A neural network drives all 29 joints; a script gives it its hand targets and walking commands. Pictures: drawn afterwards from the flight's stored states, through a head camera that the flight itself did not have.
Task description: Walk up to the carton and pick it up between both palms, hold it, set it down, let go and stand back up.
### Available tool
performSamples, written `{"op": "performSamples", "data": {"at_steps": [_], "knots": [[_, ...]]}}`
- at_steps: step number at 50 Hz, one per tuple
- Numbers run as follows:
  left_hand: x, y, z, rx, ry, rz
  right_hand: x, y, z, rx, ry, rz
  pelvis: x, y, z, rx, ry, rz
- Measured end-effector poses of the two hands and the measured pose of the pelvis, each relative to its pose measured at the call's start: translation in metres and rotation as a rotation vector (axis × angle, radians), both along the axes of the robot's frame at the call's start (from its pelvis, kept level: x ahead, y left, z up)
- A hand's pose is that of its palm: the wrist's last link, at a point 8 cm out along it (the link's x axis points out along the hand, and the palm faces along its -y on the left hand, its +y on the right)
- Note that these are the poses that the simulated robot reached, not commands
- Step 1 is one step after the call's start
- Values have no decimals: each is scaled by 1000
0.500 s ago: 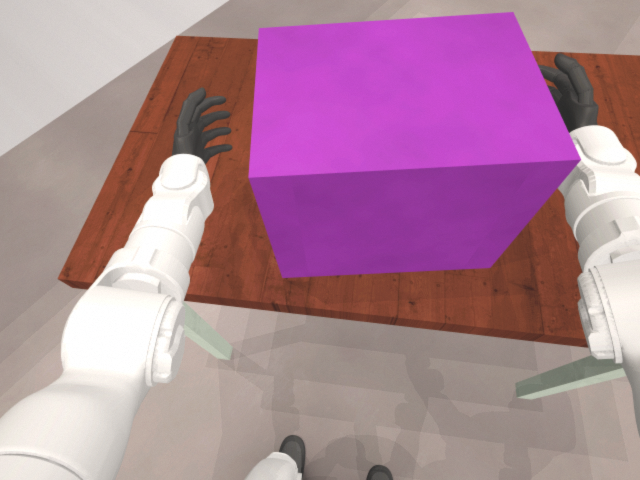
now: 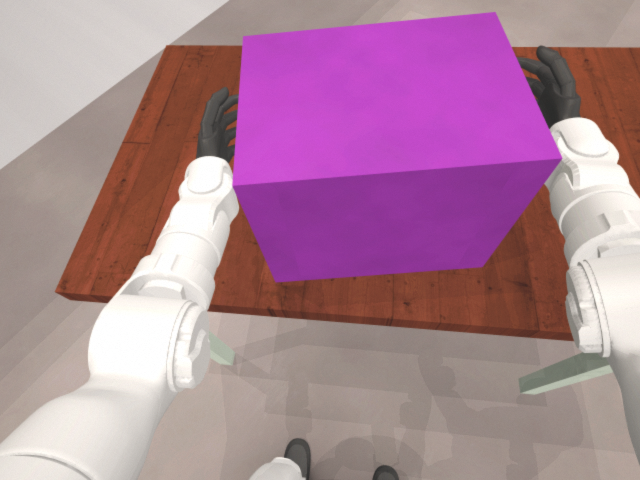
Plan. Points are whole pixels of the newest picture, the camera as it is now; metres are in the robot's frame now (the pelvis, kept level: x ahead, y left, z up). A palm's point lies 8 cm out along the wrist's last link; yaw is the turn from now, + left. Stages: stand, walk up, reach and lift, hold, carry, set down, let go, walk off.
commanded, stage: reach and lift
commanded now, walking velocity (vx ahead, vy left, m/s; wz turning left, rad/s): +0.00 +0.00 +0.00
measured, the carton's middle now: (373, 162) +0.49 +0.03 +0.06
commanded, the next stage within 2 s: none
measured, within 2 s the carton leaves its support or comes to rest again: leaves its support in 1.98 s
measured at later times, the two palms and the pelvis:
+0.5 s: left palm (213, 155) +0.45 +0.23 +0.09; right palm (544, 123) +0.52 -0.16 +0.11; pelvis +0.01 +0.00 +0.01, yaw +0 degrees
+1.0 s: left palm (207, 160) +0.44 +0.23 +0.09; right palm (542, 129) +0.51 -0.15 +0.12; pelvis +0.02 +0.01 +0.02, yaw +0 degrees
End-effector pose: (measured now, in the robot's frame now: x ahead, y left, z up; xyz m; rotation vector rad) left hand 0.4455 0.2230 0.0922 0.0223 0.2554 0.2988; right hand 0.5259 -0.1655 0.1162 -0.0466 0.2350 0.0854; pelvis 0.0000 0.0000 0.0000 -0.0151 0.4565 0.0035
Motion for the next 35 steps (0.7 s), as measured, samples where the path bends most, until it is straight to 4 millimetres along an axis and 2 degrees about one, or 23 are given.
{"op": "performSamples", "data": {"at_steps": [14,35], "knots": [[0,1,0,-17,3,25,-3,6,-1,-21,12,7,9,-1,5,2,-24,-2],[-2,5,1,-30,-16,36,-6,15,0,-32,-4,37,10,4,9,5,-51,-4]]}}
